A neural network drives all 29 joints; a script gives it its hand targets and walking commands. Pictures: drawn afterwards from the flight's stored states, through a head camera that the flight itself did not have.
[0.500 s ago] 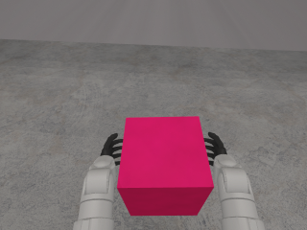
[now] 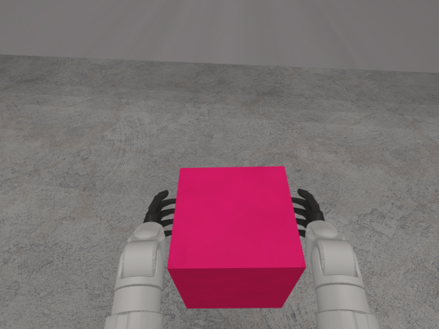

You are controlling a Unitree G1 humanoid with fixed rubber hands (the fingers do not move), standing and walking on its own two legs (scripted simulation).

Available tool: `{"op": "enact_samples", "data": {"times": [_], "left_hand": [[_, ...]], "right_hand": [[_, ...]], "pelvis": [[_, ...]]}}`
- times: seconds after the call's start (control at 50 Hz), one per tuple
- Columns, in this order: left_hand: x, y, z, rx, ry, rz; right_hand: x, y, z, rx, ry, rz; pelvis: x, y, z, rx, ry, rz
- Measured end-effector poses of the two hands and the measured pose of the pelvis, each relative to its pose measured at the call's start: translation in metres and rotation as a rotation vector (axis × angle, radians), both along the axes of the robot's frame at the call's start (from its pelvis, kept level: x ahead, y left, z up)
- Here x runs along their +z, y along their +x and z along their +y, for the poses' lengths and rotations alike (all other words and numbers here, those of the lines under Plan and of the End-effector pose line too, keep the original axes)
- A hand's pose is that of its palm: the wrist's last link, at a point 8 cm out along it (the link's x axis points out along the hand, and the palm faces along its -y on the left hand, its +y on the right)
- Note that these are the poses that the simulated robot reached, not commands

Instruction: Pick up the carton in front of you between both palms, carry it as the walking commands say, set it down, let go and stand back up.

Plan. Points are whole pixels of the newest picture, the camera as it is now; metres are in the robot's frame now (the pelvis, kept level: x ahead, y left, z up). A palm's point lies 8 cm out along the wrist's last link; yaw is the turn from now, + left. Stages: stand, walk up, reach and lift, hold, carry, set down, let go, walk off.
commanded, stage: carry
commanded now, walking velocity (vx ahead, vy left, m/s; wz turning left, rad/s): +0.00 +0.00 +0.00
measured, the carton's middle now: (233, 241) +0.31 +0.00 -0.04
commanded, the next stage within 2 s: hold in 0.12 s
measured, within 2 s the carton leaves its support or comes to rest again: neither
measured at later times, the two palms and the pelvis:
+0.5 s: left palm (130, 256) +0.23 +0.18 +0.05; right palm (295, 221) +0.30 -0.11 +0.05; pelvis -0.02 -0.03 +0.01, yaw +11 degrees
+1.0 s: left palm (150, 246) +0.25 +0.15 +0.06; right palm (310, 213) +0.31 -0.15 +0.05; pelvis +0.00 -0.07 +0.01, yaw +13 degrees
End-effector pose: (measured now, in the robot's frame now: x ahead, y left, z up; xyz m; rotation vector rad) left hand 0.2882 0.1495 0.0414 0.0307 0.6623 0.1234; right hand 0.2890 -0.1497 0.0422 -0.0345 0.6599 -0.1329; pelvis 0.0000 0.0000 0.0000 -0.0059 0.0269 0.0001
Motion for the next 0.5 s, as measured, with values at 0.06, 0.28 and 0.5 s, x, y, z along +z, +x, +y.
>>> {"op": "enact_samples", "data": {"times": [0.06, 0.28, 0.5], "left_hand": [[0.000, -0.001, 0.001, 0.000, 0.000, 0.000], [-0.002, -0.030, 0.021, 0.087, 0.000, 0.007], [0.010, -0.059, 0.027, 0.226, -0.002, -0.010]], "right_hand": [[0.000, -0.001, 0.001, 0.000, 0.000, 0.000], [0.002, -0.001, 0.022, 0.108, -0.027, 0.006], [0.011, 0.008, 0.035, 0.226, 0.003, -0.009]], "pelvis": [[0.000, -0.001, 0.001, 0.000, 0.000, 0.000], [0.008, -0.009, -0.006, 0.124, 0.009, -0.120], [0.007, -0.017, -0.032, 0.200, 0.020, -0.178]]}}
